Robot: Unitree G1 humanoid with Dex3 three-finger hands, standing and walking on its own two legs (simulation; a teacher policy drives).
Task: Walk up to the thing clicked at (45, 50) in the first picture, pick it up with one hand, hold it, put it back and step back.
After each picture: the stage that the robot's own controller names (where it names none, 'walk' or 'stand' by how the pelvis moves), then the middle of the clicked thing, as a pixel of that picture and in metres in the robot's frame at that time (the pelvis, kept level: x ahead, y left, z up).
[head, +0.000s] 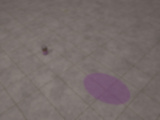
stand; (44, 50) +1.43 +0.49 -0.72
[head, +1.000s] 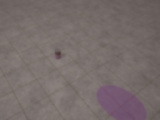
walk; (57, 53) +1.34 +0.24 -0.70
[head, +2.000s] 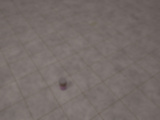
walk; (62, 84) +0.85 +0.18 -0.71
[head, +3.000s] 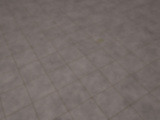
walk; out of the picture +0.47 +0.23 -0.69
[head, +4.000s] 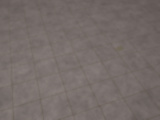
walk; out of the picture +0.46 +0.20 -0.70
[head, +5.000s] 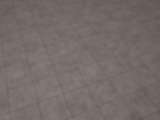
stand; out of the picture +0.45 +0.17 -0.71
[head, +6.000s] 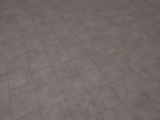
stand; out of the picture +0.44 +0.17 -0.73
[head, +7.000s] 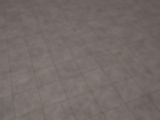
stand; out of the picture +0.44 +0.15 -0.73
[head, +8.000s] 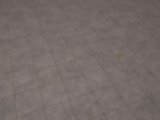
stand; out of the picture +0.44 +0.14 -0.73
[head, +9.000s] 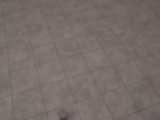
go down; (63, 115) +0.46 +0.13 -0.69
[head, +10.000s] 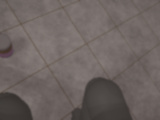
go down; (3, 46) +0.52 +0.22 -0.28
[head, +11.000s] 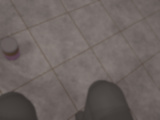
close in; (10, 49) +0.52 +0.22 -0.29
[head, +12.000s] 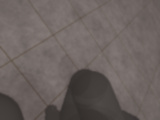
close in; out of the picture +0.50 +0.27 -0.24
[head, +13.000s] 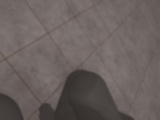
close; out of the picture +0.48 +0.27 -0.25
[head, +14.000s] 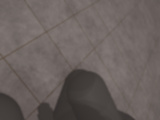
close; out of the picture +0.41 +0.23 -0.28
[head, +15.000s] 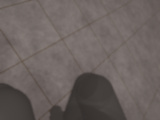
lift; out of the picture +0.42 +0.23 -0.29
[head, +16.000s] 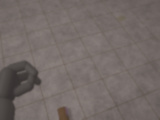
lift; (63, 116) +0.41 +0.12 -0.59
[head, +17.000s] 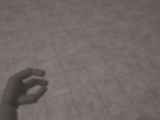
go down; out of the picture +0.37 +0.12 -0.70
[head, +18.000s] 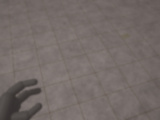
hold; out of the picture +0.38 +0.12 -0.67
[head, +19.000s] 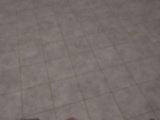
stand; out of the picture +0.39 +0.11 -0.65
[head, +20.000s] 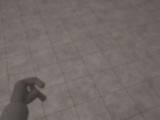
crouch; out of the picture +0.38 +0.12 -0.67
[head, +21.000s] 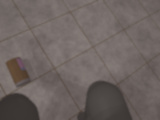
lower; (18, 72) +0.44 +0.18 -0.31
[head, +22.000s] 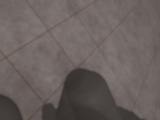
lower; out of the picture +0.41 +0.24 -0.27
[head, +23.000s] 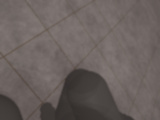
lower; out of the picture +0.41 +0.25 -0.27
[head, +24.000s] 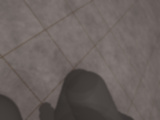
lower; out of the picture +0.41 +0.25 -0.27
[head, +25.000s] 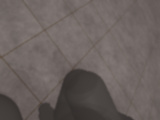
lower; out of the picture +0.41 +0.25 -0.27
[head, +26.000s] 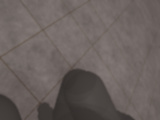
loosen; out of the picture +0.41 +0.25 -0.27
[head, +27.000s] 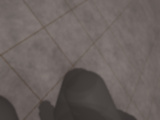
stand; out of the picture +0.41 +0.25 -0.27
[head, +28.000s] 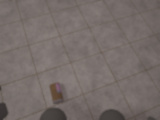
walk; (56, 93) +0.43 +0.16 -0.50
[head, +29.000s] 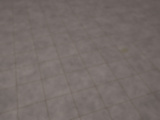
stand; out of the picture +0.38 +0.12 -0.69
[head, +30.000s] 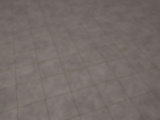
stand; out of the picture +0.38 +0.13 -0.69
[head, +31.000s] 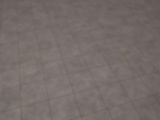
stand; out of the picture +0.39 +0.12 -0.72
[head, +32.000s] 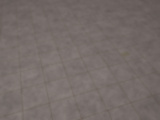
stand; out of the picture +0.38 +0.13 -0.75
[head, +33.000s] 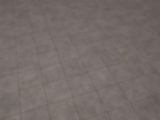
stand; out of the picture +0.35 +0.13 -0.75
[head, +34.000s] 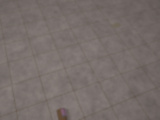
walk; (62, 116) +0.42 +0.11 -0.73
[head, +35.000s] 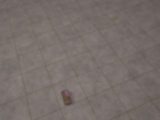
walk; (66, 97) +0.62 +0.20 -0.72
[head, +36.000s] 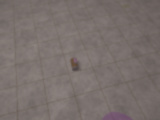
walk; (74, 64) +0.94 +0.12 -0.71
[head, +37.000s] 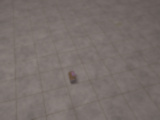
stand; (72, 77) +0.98 +0.14 -0.74
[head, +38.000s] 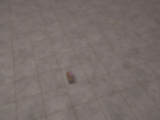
stand; (70, 77) +1.00 +0.16 -0.75
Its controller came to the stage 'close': yes
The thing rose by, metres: 0.01
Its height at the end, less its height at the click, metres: -0.02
